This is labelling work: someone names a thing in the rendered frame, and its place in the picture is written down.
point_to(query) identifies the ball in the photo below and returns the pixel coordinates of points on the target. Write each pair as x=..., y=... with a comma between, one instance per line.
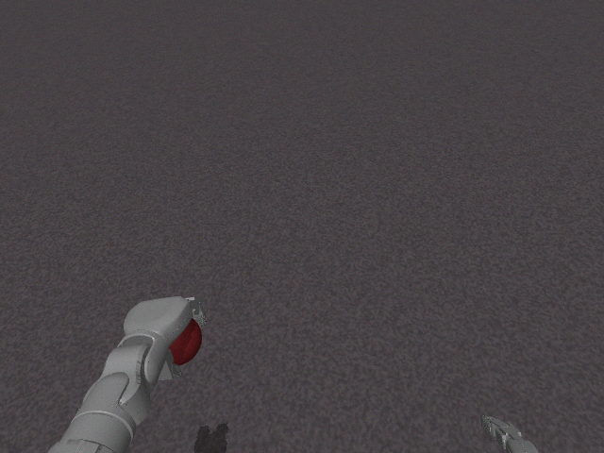
x=187, y=344

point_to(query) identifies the right robot hand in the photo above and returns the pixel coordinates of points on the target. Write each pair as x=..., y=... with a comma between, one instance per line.
x=506, y=435

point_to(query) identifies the left robot hand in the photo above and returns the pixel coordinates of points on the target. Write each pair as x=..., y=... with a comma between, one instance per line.
x=168, y=317

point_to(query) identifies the left robot arm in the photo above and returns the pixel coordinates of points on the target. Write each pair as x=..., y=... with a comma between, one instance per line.
x=119, y=400

